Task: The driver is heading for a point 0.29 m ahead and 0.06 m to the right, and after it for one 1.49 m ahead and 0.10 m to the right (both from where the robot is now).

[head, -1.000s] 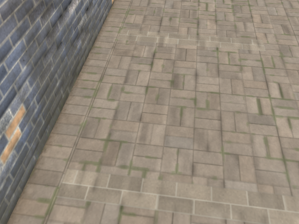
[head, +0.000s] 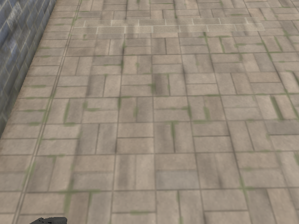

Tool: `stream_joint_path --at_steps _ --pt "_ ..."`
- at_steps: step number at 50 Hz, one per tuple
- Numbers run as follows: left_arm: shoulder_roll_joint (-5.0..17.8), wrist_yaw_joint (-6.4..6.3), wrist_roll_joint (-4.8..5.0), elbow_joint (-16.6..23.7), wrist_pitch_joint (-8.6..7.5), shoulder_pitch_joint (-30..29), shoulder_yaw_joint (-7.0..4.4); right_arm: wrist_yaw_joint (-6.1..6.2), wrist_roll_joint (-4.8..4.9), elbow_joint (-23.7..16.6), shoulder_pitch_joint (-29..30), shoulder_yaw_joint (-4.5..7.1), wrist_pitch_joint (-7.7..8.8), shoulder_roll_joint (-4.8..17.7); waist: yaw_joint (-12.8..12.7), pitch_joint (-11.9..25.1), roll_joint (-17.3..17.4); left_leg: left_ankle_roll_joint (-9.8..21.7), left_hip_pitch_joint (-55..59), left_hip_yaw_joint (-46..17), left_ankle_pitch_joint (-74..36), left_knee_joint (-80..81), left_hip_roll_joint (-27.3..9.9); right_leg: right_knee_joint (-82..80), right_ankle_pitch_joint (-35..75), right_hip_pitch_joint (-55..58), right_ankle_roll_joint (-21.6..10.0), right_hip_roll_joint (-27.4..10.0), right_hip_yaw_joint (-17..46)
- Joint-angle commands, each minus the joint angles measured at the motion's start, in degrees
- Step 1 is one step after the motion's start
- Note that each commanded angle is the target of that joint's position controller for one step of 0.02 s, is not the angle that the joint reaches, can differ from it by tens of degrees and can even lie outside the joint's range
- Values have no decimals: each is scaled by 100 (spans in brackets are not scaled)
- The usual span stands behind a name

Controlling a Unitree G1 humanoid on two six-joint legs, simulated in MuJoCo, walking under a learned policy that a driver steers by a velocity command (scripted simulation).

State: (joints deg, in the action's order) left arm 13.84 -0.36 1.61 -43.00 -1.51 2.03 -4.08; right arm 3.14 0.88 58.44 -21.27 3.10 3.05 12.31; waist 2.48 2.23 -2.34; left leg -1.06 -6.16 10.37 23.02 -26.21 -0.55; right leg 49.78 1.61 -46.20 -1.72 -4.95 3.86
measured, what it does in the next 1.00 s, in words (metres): walks ahead: right foot, then left foot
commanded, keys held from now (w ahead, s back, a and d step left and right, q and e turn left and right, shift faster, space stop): w+e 0.40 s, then w+q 0.60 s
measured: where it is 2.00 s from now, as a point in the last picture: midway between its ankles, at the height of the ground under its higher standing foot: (157, 119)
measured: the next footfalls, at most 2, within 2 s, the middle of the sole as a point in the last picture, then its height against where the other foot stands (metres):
right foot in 0.10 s outside the picture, level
left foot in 0.58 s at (160, 217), level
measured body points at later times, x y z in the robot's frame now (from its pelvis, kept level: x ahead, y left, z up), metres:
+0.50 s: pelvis +0.29 -0.07 +0.01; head +0.32 -0.09 +0.46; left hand +0.41 +0.18 -0.11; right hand +0.46 -0.36 -0.07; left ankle +0.50 +0.01 -0.70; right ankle +0.19 -0.13 -0.73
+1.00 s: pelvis +0.56 -0.12 +0.02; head +0.60 -0.12 +0.46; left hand +0.86 +0.05 -0.04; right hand +0.52 -0.40 -0.10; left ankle +0.49 -0.02 -0.73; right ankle +0.68 -0.28 -0.71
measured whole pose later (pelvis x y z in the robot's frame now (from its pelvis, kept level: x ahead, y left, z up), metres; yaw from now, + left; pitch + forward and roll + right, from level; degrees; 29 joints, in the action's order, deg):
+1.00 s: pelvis +0.56 -0.12 +0.02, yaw -6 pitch +3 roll +0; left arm 12.7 0.4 0.7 -37.2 -6.9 -2.8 -3.4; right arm 0.6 2.2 45.7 -22.6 4.9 2.4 14.0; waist 7.0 -0.7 -0.9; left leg 4.2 -7.5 -12.3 17.9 -23.2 6.6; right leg 27.0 -2.9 -29.3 1.3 0.9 6.0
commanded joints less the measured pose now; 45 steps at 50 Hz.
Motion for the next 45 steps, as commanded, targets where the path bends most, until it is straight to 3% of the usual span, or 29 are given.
stream_joint_path --at_steps 1,3,4,5,6,7,8,9,10,11,13,15,18,20,22,24,27,28,29,30,31,32,33,34,35,36,39,42,45 --pt "-52 190 -16 611 14 -576 82 -18 72 -375 230 251 31 912 -91 -481 458 777 247 -813 -2973 872 -1761 -426 -542 12 -238 29 -243" --pt "56 278 -31 713 14 -504 39 -85 74 -459 298 326 -15 1114 -233 -315 575 615 379 -430 -4316 301 -1672 -811 -1416 820 -450 358 -683" --pt "219 308 -58 588 -5 -107 -47 -112 58 -495 415 340 -22 1204 -489 -33 619 513 378 -146 -5213 -475 -1453 -1190 -1400 1640 -565 684 -1005" --pt "581 300 -68 238 -3 836 -236 -103 -25 -525 280 310 39 1149 -864 510 403 347 -205 79 -5292 -1700 -1197 -1402 -757 3298 -734 946 -1056" --pt "1363 195 -36 48 -3 1838 -470 -98 -239 -761 222 230 147 909 -1096 1084 -642 1 -2287 155 -3026 -3990 -799 -1317 270 5470 -1313 -161 934" --pt "1775 188 -23 60 -14 2221 -480 -268 -170 -1025 12 42 451 460 -824 2288 -1751 -167 -4022 -1004 747 -5802 241 -2745 -1024 7121 -2358 -1318 4126" --pt "1374 123 -146 52 -1 2617 -377 -357 55 -1098 711 166 669 905 -1244 2221 -923 41 -4894 -1645 561 -5934 90 -3181 -1785 7429 -2114 -1298 4202" --pt "1130 33 -172 32 -23 2209 -324 -334 137 -1198 1173 146 700 832 -1148 1510 -735 181 -5308 -1598 156 -5706 -104 -3142 -1576 6858 -1814 -1153 3499" --pt "944 7 -135 207 -72 1455 -262 -216 11 -1211 1373 128 661 709 -820 809 25 195 -5000 -1565 -260 -5115 -323 -3171 -927 5656 -1638 -923 2862" --pt "767 24 -112 296 -128 863 -215 -135 -103 -1190 1268 193 567 786 -403 596 124 192 -4166 -1571 -567 -4478 -546 -3229 -332 4523 -1471 -698 2263" --pt "670 83 -76 382 -191 532 -200 -99 -112 -1290 1081 279 378 802 -55 414 62 135 -3276 -1512 -652 -3798 -596 -3399 115 3478 -1394 -385 1803" --pt "682 25 13 279 -229 762 -221 -94 -161 -1480 1390 253 312 604 -45 340 140 35 -3066 -1373 -1034 -3116 -432 -3507 450 3097 -1391 -231 1471" --pt "767 -64 63 204 -249 1073 -270 -150 -161 -1762 2183 175 313 387 -264 161 -28 -52 -2647 -1247 -2239 -1508 -133 -3383 591 2724 -1248 49 1057" --pt "716 -62 78 66 -231 1432 -279 -221 -82 -1885 2535 136 273 313 -484 107 -162 -13 -2307 -1207 -2860 -808 100 -3338 217 2718 -1132 102 1146" --pt "587 -64 55 -29 -268 1656 -265 -322 -42 -1908 2604 132 274 404 -602 24 -251 75 -2292 -1283 -3183 -409 35 -3344 -262 3055 -1105 -71 1282" --pt "608 -74 33 -111 -299 1868 -274 -396 -25 -2002 2749 150 312 572 -679 -75 -335 271 -2442 -1338 -2890 -212 -43 -3193 -288 3601 -1072 -347 1494" --pt "790 -102 -46 -41 -260 1836 -321 -504 -35 -2016 2588 191 431 772 -511 -15 -379 636 -2329 -1156 -1929 4 69 -2651 1082 4446 -938 -549 1525" --pt "784 -104 -42 27 -247 1717 -315 -529 -63 -1868 2134 239 472 848 -274 253 -317 800 -1682 -1029 -1984 202 213 -2143 2062 4534 -849 -367 1308" --pt "663 -84 -69 85 -262 1582 -265 -529 -147 -1676 1397 301 469 1001 20 847 -132 1113 -406 -1430 -2395 -3 -82 -1187 2469 4164 -669 -107 1003" --pt "453 -37 -105 164 -333 1887 -189 -527 -190 -1581 557 411 438 1345 154 1648 721 1933 1680 -2949 -2618 -136 -1036 532 1277 2538 -275 552 547" --pt "366 -20 -75 155 -399 2039 -104 -527 -32 -1418 74 423 335 1373 271 1856 1973 2655 2604 -4987 -1679 669 -1976 2226 -2732 972 116 1145 242" --pt "717 12 -19 252 -481 1797 -166 -491 98 -1473 278 309 272 1043 249 1270 1452 2413 2391 -5213 -669 902 -1925 2718 -3059 146 60 811 522" --pt "738 15 4 379 -509 1261 -162 -467 64 -1633 650 253 222 895 229 673 875 2152 1806 -4586 -675 961 -1667 2717 -2626 -55 76 562 452" --pt "639 7 -107 488 -535 904 -142 -457 20 -1687 841 220 195 806 141 242 394 2016 1138 -4102 -1209 1097 -1400 2250 -2290 -13 106 411 328" --pt "603 -31 -243 594 -573 706 -155 -407 16 -1702 873 201 212 745 35 163 223 1861 781 -3805 -1728 1135 -1206 1733 -2021 186 154 245 275" --pt "496 -45 -288 654 -589 652 -145 -373 -8 -1698 849 191 202 749 -60 142 304 1820 531 -3596 -2192 1205 -1020 1380 -1948 439 224 217 188" --pt "331 -68 -235 731 -544 532 -112 -306 25 -1693 715 250 166 873 -190 145 588 1770 7 -3173 -2845 1249 -790 242 -1956 822 403 255 -37" --pt "172 -51 -197 831 -532 -42 -38 -263 90 -1709 599 362 131 1119 -46 56 729 1561 -637 -2854 -2862 1241 -523 -1018 -947 1472 447 451 -164" --pt "252 13 -105 909 -561 -519 -48 -252 122 -1645 226 365 63 1051 146 44 800 1421 -683 -3004 -2565 1083 -486 -1676 -183 1844 430 634 -68"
